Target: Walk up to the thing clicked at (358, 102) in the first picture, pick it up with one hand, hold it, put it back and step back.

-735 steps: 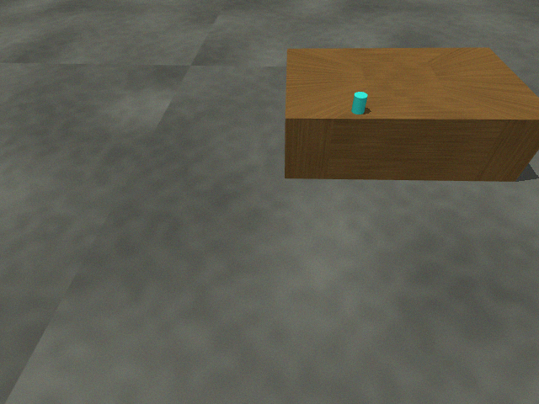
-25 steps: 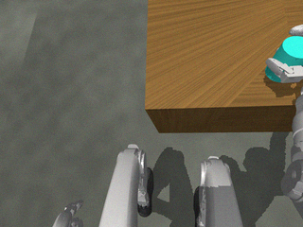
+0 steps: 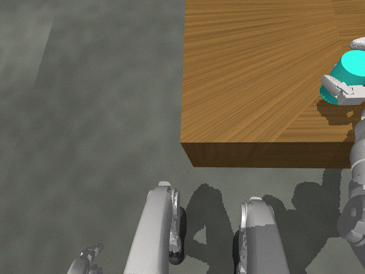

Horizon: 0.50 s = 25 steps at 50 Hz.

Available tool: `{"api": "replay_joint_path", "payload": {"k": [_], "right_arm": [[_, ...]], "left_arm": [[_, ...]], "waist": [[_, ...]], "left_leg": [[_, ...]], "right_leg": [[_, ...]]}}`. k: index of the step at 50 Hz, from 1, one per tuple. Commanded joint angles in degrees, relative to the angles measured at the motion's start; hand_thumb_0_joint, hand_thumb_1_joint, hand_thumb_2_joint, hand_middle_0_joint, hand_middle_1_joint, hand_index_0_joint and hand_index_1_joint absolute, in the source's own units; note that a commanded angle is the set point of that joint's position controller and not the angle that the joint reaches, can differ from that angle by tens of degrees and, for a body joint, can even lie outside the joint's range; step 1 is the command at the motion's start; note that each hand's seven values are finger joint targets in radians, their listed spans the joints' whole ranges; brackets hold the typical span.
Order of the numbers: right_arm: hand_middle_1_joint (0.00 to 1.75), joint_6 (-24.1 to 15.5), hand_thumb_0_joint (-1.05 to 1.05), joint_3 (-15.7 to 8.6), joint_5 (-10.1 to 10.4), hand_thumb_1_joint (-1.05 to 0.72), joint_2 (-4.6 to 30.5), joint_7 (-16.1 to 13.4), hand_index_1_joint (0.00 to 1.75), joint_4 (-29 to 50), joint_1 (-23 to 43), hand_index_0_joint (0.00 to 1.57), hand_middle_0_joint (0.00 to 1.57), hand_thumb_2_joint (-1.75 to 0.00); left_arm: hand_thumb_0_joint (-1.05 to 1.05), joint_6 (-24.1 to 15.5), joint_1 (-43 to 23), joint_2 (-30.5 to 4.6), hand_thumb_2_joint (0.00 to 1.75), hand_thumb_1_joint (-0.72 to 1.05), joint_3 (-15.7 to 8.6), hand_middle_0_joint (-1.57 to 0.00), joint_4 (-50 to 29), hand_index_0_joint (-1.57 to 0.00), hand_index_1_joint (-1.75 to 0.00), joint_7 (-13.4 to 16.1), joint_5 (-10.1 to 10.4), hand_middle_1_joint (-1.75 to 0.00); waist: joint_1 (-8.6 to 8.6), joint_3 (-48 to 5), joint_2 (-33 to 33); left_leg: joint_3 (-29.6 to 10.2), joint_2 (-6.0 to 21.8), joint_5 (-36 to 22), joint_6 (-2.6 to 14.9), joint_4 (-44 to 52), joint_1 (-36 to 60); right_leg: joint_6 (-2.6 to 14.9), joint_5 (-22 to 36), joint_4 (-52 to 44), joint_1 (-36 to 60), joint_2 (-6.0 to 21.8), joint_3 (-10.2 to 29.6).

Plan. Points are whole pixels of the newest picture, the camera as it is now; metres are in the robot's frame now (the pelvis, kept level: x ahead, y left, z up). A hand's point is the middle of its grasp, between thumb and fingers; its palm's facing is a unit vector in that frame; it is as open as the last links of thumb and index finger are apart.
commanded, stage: settle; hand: right
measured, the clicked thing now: (346, 79) +0.51 -0.24 +0.00
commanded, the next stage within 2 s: lift in 0.20 s
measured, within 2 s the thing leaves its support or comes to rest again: neither
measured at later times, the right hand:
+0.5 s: hand (361, 68) +0.50 -0.25 +0.04, palm faces +0.29 +0.96 -0.02, open 9.4 cm
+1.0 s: hand out of the picture +0.45 -0.23 +0.14, palm faces +0.30 +0.96 -0.02, open 9.4 cm
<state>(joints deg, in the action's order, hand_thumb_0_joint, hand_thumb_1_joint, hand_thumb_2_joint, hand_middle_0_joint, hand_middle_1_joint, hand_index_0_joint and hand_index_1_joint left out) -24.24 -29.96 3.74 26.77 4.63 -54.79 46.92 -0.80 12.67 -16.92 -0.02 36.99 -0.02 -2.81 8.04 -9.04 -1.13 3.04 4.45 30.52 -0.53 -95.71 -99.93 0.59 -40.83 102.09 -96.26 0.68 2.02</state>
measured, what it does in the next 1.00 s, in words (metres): rises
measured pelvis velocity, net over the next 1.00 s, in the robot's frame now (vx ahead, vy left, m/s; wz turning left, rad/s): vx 0.02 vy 0.00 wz -0.01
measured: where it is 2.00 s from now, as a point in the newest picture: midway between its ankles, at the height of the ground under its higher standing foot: (208, 257)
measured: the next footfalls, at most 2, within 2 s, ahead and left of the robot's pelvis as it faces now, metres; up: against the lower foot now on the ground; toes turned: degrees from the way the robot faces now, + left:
none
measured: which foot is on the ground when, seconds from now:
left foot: down 0.00-1.00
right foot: down 0.00-1.00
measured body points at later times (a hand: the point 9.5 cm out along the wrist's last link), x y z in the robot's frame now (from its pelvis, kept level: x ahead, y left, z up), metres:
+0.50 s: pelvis +0.00 +0.00 +0.02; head +0.20 -0.02 +0.43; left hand +0.08 +0.29 -0.09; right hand +0.48 -0.30 +0.04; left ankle +0.10 +0.14 -0.50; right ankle +0.04 -0.11 -0.50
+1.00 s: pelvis +0.02 +0.00 +0.11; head +0.15 -0.02 +0.54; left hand +0.12 +0.27 -0.01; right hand +0.42 -0.28 +0.15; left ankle +0.10 +0.14 -0.50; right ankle +0.04 -0.11 -0.50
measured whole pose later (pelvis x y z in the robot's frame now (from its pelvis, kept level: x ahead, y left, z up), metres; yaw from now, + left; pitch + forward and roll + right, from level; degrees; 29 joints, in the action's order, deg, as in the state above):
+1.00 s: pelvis +0.02 +0.00 +0.11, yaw +0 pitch +23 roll +3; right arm -20.7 -20.5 6.7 16.2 -0.8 -37.4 27.1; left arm -2.4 14.4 -14.1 -0.8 38.1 1.2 -0.7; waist 3.8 -8.3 -0.7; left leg 3.9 3.0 26.0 -0.6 -73.2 -70.5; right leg 0.2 -35.2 79.0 -67.3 1.6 1.7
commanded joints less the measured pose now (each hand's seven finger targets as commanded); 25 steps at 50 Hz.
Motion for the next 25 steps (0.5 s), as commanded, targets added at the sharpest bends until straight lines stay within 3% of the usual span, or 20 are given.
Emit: {"api": "replay_joint_path", "payload": {"k": [1, 3, 5, 6, 7, 8, 10, 14, 16, 17, 18, 19, 20, 21, 22, 24, 25], "right_arm": [[1.43, -5.96, 0.00, -1.45, 1.00, -0.32, 16.38, -0.57, 1.43, 14.74, 23.41, 1.36, 1.32, -1.30], [1.44, -5.53, 0.00, -0.44, 1.31, -0.34, 13.80, -0.02, 1.44, 10.63, 20.58, 1.37, 1.33, -1.31], [1.45, -5.89, 0.00, -0.60, 1.05, -0.33, 15.68, 0.21, 1.46, 13.44, 22.84, 1.38, 1.33, -1.33], [1.46, -5.84, 0.00, -2.91, 1.03, -0.34, 17.92, -0.05, 1.47, 12.69, 21.78, 1.37, 1.32, -1.35], [1.46, -5.55, 0.00, -0.99, 0.91, -0.33, 15.99, 0.19, 1.46, 11.39, 21.04, 1.37, 1.33, -1.34], [1.46, -5.79, 0.00, -1.40, 1.45, -0.33, 15.32, 0.16, 1.46, 12.74, 21.59, 1.35, 1.31, -1.35], [1.46, -6.35, 0.00, -2.38, 1.62, -0.34, 17.61, -0.02, 1.46, 15.47, 24.42, 1.35, 1.31, -1.35], [1.47, -6.17, 0.00, -0.82, 1.71, -0.37, 15.00, 0.52, 1.47, 12.91, 21.78, 1.36, 1.32, -1.36], [1.47, -6.52, 0.00, -2.39, 1.23, -0.33, 18.50, -0.02, 1.47, 15.19, 23.76, 1.38, 1.35, -1.35], [1.46, -6.48, 0.00, -2.37, 1.24, -0.35, 18.15, -0.26, 1.46, 14.78, 23.22, 1.38, 1.35, -1.36], [1.45, -6.22, 0.00, 0.00, 1.57, -0.35, 14.04, 0.03, 1.45, 12.62, 20.99, 1.37, 1.34, -1.34], [1.44, -6.60, 0.00, -1.92, 1.79, -0.36, 16.24, -0.32, 1.44, 15.18, 21.97, 1.37, 1.34, -1.33], [1.45, -6.56, 0.00, -1.91, 1.60, -0.35, 16.17, -0.46, 1.45, 14.76, 20.93, 1.37, 1.34, -1.34], [1.45, -6.43, 0.00, -0.23, 1.68, -0.37, 14.01, -0.19, 1.45, 14.58, 20.62, 1.38, 1.35, -1.34], [1.45, -6.56, 0.00, -1.32, 1.78, -0.36, 15.33, -0.44, 1.45, 16.33, 20.37, 1.37, 1.35, -1.34], [1.45, -6.48, 0.00, -1.19, 1.40, -0.35, 15.80, -0.73, 1.45, 18.28, 20.33, 1.37, 1.34, -1.34], [1.45, -6.03, 0.00, -0.13, 1.43, -0.35, 13.84, -0.73, 1.45, 18.04, 19.34, 1.38, 1.35, -1.34]], "left_arm": [[0.00, -0.59, 10.26, -10.82, 0.88, 0.90, -4.27, -0.20, -2.23, -0.20, -0.29, 0.96, -0.07, -0.29], [0.00, -0.90, 9.77, -10.82, 0.89, 0.90, -4.25, -0.20, -1.92, -0.20, -0.30, 1.00, 0.02, -0.30], [0.00, -0.90, 10.19, -11.36, 0.89, 0.90, -4.51, -0.20, -1.92, -0.20, -0.30, 1.01, -0.20, -0.30], [0.00, -0.74, 10.57, -11.34, 0.89, 0.90, -4.45, -0.20, -2.18, -0.20, -0.29, 0.96, -0.01, -0.30], [0.00, -0.76, 10.12, -11.45, 0.89, 0.90, -4.47, -0.20, -2.12, -0.20, -0.30, 1.04, -0.04, -0.30], [0.00, -0.79, 10.12, -11.17, 0.89, 0.90, -4.39, -0.20, -2.25, -0.20, -0.30, 0.89, -0.07, -0.30], [0.00, -0.81, 10.13, -10.95, 0.88, 0.90, -4.38, -0.20, -2.26, -0.20, -0.29, 0.98, -0.01, -0.29], [0.00, -1.13, 10.13, -11.10, 0.89, 0.90, -4.50, -0.20, -1.66, -0.20, -0.30, 1.12, -0.05, -0.30], [0.00, -1.05, 10.63, -11.22, 0.88, 0.92, -4.62, -0.19, -1.84, -0.21, -0.28, 1.15, -0.09, -0.30], [0.00, -0.97, 10.18, -10.74, 0.88, 0.91, -4.43, -0.19, -1.90, -0.21, -0.29, 1.21, -0.04, -0.30], [0.00, -1.15, 9.84, -10.38, 0.88, 0.92, -4.25, -0.19, -2.04, -0.21, -0.28, 1.05, 0.02, -0.30], [0.00, -1.22, 9.76, -10.35, 0.88, 0.91, -4.29, -0.20, -2.35, -0.21, -0.28, 1.05, 0.04, -0.30], [0.00, -1.20, 9.81, -10.45, 0.88, 0.91, -4.38, -0.19, -2.33, -0.21, -0.28, 1.12, 0.06, -0.30], [0.00, -1.30, 9.55, -10.66, 0.88, 0.92, -4.65, -0.19, -2.01, -0.21, -0.28, 1.21, 0.03, -0.30], [0.00, -1.31, 10.07, -10.66, 0.88, 0.91, -4.56, -0.19, -2.09, -0.21, -0.29, 1.19, -0.02, -0.30], [0.00, -1.09, 10.21, -10.73, 0.88, 0.91, -4.77, -0.19, -2.23, -0.21, -0.28, 1.13, 0.02, -0.30], [0.00, -1.18, 9.86, -10.69, 0.88, 0.92, -4.81, -0.19, -2.42, -0.21, -0.28, 1.06, 0.21, -0.30]], "waist": [[-0.15, -38.76, -7.75], [0.46, -35.90, -6.93], [-0.07, -38.15, -9.15], [-0.40, -38.33, -7.73], [-0.05, -37.25, -7.59], [-0.03, -36.78, -7.98], [-0.33, -39.20, -8.32], [0.17, -37.99, -8.42], [-0.47, -39.88, -8.68], [-0.52, -38.81, -7.69], [0.12, -38.01, -7.08], [-0.67, -39.03, -6.77], [-0.80, -39.35, -6.77], [-0.33, -38.72, -7.93], [-1.09, -39.53, -9.16], [-1.49, -41.25, -9.73], [-1.43, -41.20, -9.92]], "left_leg": [[-1.50, -2.25, -12.63, 2.82, 9.43, 28.41], [-1.22, -2.35, -11.91, 2.80, 9.58, 26.99], [-1.29, -2.28, -12.40, 2.97, 9.72, 27.55], [-1.27, -2.41, -12.66, 2.94, 10.10, 28.27], [-1.17, -2.42, -12.04, 2.87, 10.23, 27.97], [-1.16, -2.40, -12.54, 3.00, 10.05, 27.35], [-1.47, -2.39, -12.81, 2.85, 10.94, 29.89], [-1.49, -2.52, -13.34, 2.84, 11.40, 29.37], [-1.69, -2.45, -13.34, 2.87, 11.90, 31.40], [-1.72, -2.51, -12.50, 2.68, 12.68, 32.30], [-1.75, -2.40, -13.29, 2.74, 12.43, 32.87], [-1.77, -2.49, -12.80, 2.63, 12.95, 34.08], [-1.78, -2.51, -13.10, 2.64, 13.30, 34.03], [-1.64, -2.57, -12.73, 2.67, 13.39, 32.40], [-1.54, -2.52, -14.95, 2.93, 13.01, 33.08], [-1.36, -2.59, -16.31, 2.97, 13.41, 34.39], [-1.11, -2.70, -15.82, 2.98, 13.51, 33.58]], "right_leg": [[0.28, 19.31, -15.48, 21.17, -0.62, 0.73], [0.22, 18.57, -15.68, 20.41, -0.58, 0.92], [0.01, 19.59, -16.31, 22.30, -0.57, 1.26], [0.14, 19.87, -16.44, 22.32, -0.44, 1.28], [0.12, 19.14, -16.53, 22.09, -0.48, 1.18], [0.03, 19.92, -16.66, 22.44, -0.34, 1.45], [0.29, 19.56, -16.72, 22.88, -0.53, 0.72], [0.17, 20.15, -16.99, 23.31, -0.51, 0.51], [0.20, 19.93, -17.47, 23.75, -0.56, 0.58], [0.42, 18.39, -17.69, 22.84, -0.62, 0.27], [0.34, 18.57, -17.60, 21.55, -0.70, 0.19], [0.45, 17.81, -18.11, 21.35, -0.74, 0.21], [0.46, 18.41, -18.42, 22.75, -0.66, 0.06], [0.31, 18.84, -18.46, 24.56, -0.62, 0.16], [0.01, 21.93, -18.84, 26.00, -0.56, 0.38], [-0.17, 24.33, -19.39, 28.74, -0.47, 0.64], [-0.42, 24.74, -19.99, 30.10, -0.46, 1.00]]}}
